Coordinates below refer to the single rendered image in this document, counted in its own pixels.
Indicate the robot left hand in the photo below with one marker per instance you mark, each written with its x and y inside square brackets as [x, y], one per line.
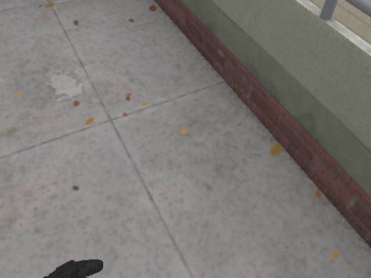
[79, 269]

